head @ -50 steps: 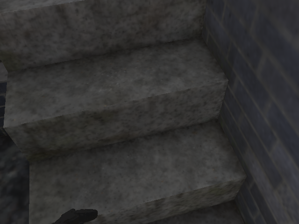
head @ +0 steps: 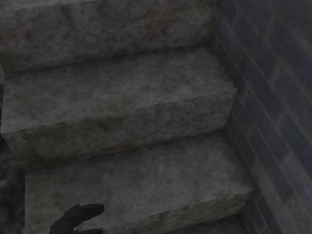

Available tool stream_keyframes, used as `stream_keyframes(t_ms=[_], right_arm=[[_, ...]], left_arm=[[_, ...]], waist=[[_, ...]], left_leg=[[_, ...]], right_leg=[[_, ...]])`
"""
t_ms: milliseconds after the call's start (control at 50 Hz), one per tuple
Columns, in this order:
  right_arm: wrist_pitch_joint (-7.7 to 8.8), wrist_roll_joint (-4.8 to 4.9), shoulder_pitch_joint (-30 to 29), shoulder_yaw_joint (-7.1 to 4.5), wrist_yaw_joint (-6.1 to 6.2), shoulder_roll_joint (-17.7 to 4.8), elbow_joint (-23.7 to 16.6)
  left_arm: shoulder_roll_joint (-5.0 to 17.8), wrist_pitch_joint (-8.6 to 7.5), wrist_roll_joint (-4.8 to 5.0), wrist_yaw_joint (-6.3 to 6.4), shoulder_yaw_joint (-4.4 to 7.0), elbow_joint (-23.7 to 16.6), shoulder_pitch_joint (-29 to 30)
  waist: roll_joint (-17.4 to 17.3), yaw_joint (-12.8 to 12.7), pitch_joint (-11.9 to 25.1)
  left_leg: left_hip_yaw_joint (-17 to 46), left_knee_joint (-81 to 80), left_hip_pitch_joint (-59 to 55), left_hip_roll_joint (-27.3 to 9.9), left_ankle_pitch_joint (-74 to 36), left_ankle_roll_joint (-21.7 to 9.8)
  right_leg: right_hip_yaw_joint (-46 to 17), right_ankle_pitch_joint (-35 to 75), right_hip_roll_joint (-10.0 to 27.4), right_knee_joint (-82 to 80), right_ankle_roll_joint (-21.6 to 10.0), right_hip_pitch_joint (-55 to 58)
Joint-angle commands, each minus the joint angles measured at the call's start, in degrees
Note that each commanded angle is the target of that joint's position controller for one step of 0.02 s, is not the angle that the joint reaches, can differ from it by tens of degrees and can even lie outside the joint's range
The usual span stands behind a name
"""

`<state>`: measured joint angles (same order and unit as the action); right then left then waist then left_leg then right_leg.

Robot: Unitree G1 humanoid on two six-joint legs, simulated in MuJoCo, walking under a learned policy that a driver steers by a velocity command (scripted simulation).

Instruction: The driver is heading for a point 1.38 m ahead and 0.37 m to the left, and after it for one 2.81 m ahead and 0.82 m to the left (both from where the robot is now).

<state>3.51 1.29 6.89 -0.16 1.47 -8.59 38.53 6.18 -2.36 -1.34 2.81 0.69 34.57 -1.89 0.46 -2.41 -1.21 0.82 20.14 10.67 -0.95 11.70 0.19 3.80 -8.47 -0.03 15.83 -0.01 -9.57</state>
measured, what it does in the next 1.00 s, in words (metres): stands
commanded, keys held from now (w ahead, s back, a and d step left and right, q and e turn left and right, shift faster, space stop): w+shift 1.00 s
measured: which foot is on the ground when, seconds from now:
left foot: down 0.00-1.00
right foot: down 0.00-1.00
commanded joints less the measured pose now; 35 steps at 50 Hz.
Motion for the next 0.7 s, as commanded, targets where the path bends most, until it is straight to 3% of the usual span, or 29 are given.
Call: stream_keyframes(t_ms=[20, 280, 300, 340, 440, 460, 480, 580, 620, 700], right_arm=[[1.32, 0.34, -3.7, -1.10, 0.26, -4.7, -4.7], [1.07, 0.50, -5.0, -0.71, 0.45, -4.7, -5.4], [0.98, 0.63, -5.8, -0.77, 0.28, -4.6, -5.4], [1.12, 0.30, -6.2, -0.59, 0.97, -4.6, -5.7], [0.99, 0.31, -6.9, -0.39, 1.05, -4.6, -5.9], [0.88, -0.10, -5.9, -0.63, 0.90, -5.5, -6.6], [0.86, 0.04, -5.8, -0.57, 0.77, -4.9, -6.5], [0.60, -0.46, -6.9, -0.59, 0.55, -4.6, -7.2], [0.56, -0.30, -6.0, -0.70, -0.31, -4.3, -7.1], [0.76, -0.45, -6.0, -1.02, -0.60, -4.7, -6.8]], left_arm=[[2.8, -1.38, 0.07, 0.02, 0.56, -4.5, 4.3], [2.2, -1.48, 0.30, -0.10, 0.36, -3.3, 3.5], [1.9, -1.60, 0.48, -0.03, 0.49, -3.3, 3.4], [1.6, -1.65, 0.50, -0.08, 0.23, -2.9, 3.1], [1.7, -1.62, 0.44, -0.15, 0.08, -2.8, 3.4], [2.4, -1.26, -1.30, 0.75, 0.32, -4.8, 4.8], [2.6, -0.99, -1.26, 1.08, 0.45, -5.1, 4.3], [2.1, -0.47, -1.03, 1.26, 0.18, -6.5, 4.0], [2.8, -0.17, -1.34, 1.37, 0.43, -7.2, 4.0], [2.8, -0.05, -1.48, 1.34, 0.58, -7.9, 3.8]], waist=[[-1.6, -0.3, 8.1], [-1.8, -0.5, 9.6], [-3.0, -0.8, 10.3], [-1.9, -0.8, 11.7], [-1.3, -0.8, 10.6], [-4.4, -0.2, 9.1], [-3.7, -0.6, 11.0], [-0.1, -1.0, 10.3], [0.9, -0.7, 8.5], [0.5, -1.0, 7.9]], left_leg=[[6.0, -1.5, -1.5, -7.3, -12.1, -1.8], [6.7, 0.8, -4.2, -7.9, -20.7, -1.9], [6.6, 1.4, -5.0, -7.9, -23.2, -1.8], [6.3, 2.1, -6.2, -8.2, -26.5, -1.6], [6.2, 1.6, -5.5, -8.0, -23.3, -1.5], [5.5, 1.3, -4.4, -8.1, -28.0, -1.7], [5.3, 1.5, -4.9, -8.2, -28.7, -1.8], [5.3, 0.0, -4.3, -8.0, -21.2, -1.6], [5.5, -1.2, -2.5, -7.8, -14.8, -1.8], [5.7, -1.9, -1.6, -7.7, -13.7, -1.7]], right_leg=[[-5.3, 5.0, 6.4, -1.7, 0.8, 3.9], [-4.6, 10.2, 6.1, -1.6, 0.5, 3.6], [-4.0, 11.7, 6.2, -0.9, 0.5, 3.3], [-3.7, 13.0, 5.7, 0.3, 0.6, 3.2], [-4.0, 11.8, 5.9, 0.1, 0.6, 2.4], [-5.2, 15.8, 7.2, 2.4, 0.3, 2.6], [-5.1, 16.0, 7.4, 2.9, 0.3, 3.7], [-5.5, 11.6, 7.7, 2.5, 0.7, 2.9], [-6.6, 8.3, 8.1, 0.7, 0.7, 3.0], [-6.7, 7.9, 8.2, 0.3, 0.6, 3.6]])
